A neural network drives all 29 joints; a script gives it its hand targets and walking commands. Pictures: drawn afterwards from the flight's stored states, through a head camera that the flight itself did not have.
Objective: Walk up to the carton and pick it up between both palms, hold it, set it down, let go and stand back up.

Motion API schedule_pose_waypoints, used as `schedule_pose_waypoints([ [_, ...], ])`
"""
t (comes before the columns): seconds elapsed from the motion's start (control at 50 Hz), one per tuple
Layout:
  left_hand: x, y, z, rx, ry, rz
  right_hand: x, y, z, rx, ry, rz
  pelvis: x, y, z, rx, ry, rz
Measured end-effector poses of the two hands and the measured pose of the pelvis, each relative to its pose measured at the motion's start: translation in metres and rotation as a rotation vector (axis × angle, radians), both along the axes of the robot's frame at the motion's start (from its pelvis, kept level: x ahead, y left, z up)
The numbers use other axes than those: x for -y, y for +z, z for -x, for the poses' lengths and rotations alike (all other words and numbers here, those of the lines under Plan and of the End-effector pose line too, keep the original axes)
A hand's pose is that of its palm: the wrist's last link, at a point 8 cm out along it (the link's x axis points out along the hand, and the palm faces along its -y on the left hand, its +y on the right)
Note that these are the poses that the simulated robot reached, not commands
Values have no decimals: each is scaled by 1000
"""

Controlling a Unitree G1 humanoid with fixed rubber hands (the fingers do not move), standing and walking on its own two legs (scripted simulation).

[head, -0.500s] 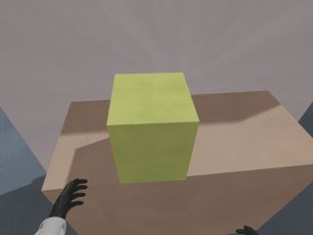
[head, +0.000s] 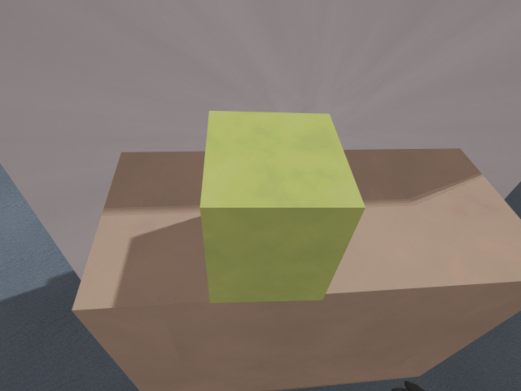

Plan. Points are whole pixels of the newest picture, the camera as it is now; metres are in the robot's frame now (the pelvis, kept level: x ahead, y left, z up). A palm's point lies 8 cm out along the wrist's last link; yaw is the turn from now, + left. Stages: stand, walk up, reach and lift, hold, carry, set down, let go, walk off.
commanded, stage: stand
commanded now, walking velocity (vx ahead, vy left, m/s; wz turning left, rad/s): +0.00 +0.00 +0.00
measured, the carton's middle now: (268, 210) +0.41 -0.01 +0.06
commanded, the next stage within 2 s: none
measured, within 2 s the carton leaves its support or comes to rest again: neither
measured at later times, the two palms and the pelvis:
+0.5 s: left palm out of the picture +0.07 +0.28 -0.11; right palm out of the picture +0.09 -0.24 -0.08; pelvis -0.01 +0.02 +0.00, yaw +0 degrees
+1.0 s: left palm out of the picture +0.03 +0.28 -0.12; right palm out of the picture +0.06 -0.23 -0.10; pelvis -0.01 +0.02 +0.00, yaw +0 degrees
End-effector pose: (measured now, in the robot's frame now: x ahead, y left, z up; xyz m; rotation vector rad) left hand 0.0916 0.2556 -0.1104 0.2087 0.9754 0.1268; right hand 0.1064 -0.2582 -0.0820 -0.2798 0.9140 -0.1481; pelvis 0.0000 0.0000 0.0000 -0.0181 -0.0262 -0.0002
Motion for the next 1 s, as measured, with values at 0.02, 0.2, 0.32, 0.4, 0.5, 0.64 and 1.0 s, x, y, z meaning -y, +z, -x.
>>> schedule_pose_waypoints([
  [0.02, -1, 0, 0, 0, 1, 0, -2, 1, -3, 6, 3, -1, -1, 0, 0, 0, 0, 0],
  [0.2, -12, 1, 2, 1, 4, -7, -14, 2, -10, 24, 12, -6, -11, 0, -1, 4, 2, -2],
  [0.32, -18, 0, 6, -12, 3, -10, -18, 1, -2, 9, 7, -5, -17, 1, 1, 5, 3, -4],
  [0.4, -21, -2, 12, -26, 3, -12, -20, -1, 5, -6, 2, -4, -19, 1, 3, 6, 3, -6],
  [0.5, -24, -4, 20, -48, 5, -11, -22, -3, 14, -24, -7, -4, -22, 1, 6, 6, 3, -6],
  [0.64, -27, -9, 32, -77, 6, -9, -24, -5, 27, -52, -16, 1, -24, 1, 10, 9, 1, -7],
  [1.0, -27, -12, 64, -163, 17, -18, -24, -14, 44, -107, -27, -12, -23, 2, 14, -4, 1, -10],
])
